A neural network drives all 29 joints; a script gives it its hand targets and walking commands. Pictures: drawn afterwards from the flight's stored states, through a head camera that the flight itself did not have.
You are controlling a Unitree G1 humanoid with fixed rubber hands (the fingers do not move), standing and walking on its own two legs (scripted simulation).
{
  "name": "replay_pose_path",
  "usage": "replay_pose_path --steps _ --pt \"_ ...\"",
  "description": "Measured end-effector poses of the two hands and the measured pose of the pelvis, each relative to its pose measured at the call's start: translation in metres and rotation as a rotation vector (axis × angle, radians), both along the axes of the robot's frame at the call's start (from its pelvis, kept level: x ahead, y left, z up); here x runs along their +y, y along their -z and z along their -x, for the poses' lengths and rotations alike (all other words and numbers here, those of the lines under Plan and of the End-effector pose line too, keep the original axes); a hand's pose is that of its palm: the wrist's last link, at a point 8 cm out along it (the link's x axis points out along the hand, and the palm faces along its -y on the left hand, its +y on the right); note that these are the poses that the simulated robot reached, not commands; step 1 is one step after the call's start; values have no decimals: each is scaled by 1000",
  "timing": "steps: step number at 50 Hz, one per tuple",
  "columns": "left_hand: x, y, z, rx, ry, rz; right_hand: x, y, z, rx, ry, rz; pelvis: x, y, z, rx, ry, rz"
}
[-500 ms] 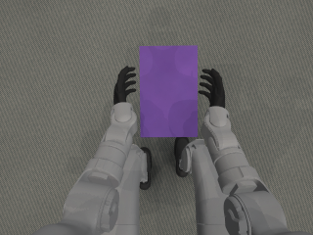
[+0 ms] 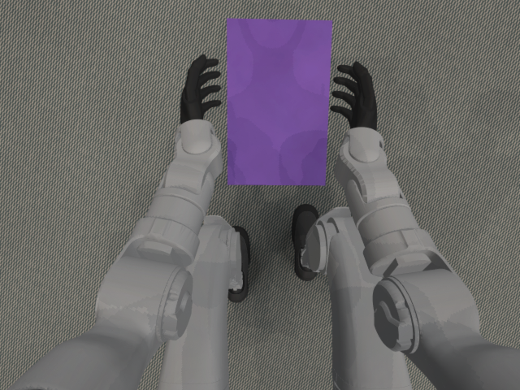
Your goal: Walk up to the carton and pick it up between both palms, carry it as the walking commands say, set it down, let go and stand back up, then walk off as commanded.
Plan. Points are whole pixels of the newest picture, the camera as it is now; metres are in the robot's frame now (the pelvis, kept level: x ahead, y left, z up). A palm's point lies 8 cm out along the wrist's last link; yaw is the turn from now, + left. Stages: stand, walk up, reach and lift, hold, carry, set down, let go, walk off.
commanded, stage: set down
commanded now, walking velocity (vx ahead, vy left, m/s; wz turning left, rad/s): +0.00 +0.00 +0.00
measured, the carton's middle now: (271, 114) +0.48 -0.01 -0.34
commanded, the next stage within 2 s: none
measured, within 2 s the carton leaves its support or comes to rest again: neither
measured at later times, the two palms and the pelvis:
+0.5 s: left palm (202, 98) +0.49 +0.11 -0.24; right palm (344, 103) +0.48 -0.12 -0.24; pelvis -0.03 +0.00 -0.08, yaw +0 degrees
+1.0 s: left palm (187, 78) +0.53 +0.14 -0.25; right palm (342, 79) +0.52 -0.12 -0.26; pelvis -0.04 +0.00 -0.15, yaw +2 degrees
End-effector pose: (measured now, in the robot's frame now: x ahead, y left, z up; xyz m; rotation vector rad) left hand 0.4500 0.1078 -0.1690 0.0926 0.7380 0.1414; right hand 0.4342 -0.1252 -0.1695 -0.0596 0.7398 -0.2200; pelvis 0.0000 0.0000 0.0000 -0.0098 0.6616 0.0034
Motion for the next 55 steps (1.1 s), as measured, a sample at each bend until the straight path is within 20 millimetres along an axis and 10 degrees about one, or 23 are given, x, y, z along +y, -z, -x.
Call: replay_pose_path --steps 19,40,55 --pt "1 69 -32 -82 -40 27 1 73 -31 -70 23 -37 0 53 29 -142 -6 4" --pt "23 86 -67 -54 37 135 4 86 -75 -85 -131 -77 -1 135 41 -202 -35 10" --pt "31 86 -81 -42 139 161 3 87 -87 -70 -159 -91 4 150 39 -205 -52 27"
